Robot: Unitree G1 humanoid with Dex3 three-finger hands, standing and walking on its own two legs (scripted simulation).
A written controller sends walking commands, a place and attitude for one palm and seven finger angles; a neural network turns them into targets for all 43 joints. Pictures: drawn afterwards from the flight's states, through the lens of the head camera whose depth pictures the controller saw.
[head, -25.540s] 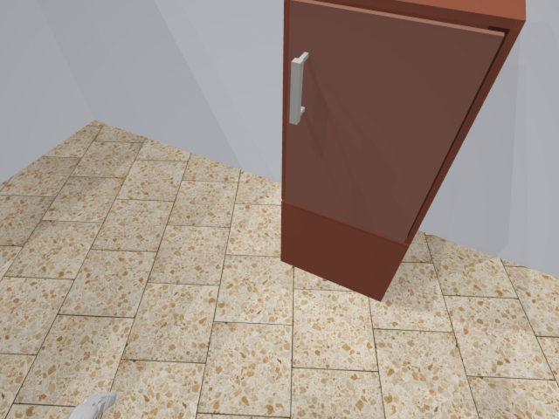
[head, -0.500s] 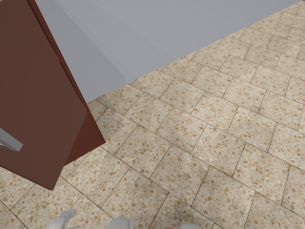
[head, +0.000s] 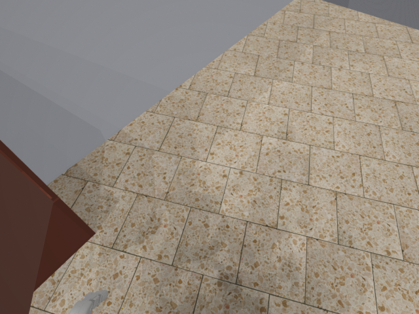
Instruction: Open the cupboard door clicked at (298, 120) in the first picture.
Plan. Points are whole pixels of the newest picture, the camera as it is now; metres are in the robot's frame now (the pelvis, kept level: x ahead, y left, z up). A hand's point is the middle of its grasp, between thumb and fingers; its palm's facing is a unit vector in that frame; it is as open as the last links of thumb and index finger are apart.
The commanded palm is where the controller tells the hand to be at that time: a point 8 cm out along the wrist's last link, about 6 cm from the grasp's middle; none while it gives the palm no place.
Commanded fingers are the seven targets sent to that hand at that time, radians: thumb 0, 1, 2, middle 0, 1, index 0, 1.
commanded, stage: walk to a spot facing it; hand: left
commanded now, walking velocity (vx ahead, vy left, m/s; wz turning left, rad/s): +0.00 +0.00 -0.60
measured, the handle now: out of the picture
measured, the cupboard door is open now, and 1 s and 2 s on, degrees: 47 47 47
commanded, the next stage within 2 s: turn to face it in 1.48 s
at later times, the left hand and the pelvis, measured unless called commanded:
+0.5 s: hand (133, 282) +0.20 +0.19 -0.17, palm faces -0.25 -0.95 -0.16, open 7.4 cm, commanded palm none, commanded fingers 0.00 0.90 0.90 -0.20 -0.30 -0.20 -0.30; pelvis +0.09 +0.00 +0.01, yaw -18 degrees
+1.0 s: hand (222, 193) +0.43 -0.01 -0.16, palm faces -0.52 -0.83 -0.19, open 7.3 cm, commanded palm none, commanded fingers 0.00 0.90 0.90 -0.20 -0.30 -0.20 -0.30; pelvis +0.26 -0.13 +0.01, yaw -33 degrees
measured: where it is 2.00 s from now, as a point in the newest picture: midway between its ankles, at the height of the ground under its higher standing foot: (291, 225)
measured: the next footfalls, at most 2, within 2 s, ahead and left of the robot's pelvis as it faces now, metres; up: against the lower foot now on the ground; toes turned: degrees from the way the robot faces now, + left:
right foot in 0.02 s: +0.03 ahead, -0.13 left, +0.00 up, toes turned -5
left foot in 0.36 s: +0.14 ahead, +0.12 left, +0.00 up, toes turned -9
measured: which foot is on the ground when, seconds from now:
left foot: down 0.00-0.02, up 0.04-0.34, down 0.36-0.76, up 0.78-1.00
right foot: up 0.00-0.00, down 0.02-0.34, up 0.36-0.74, down 0.76-1.00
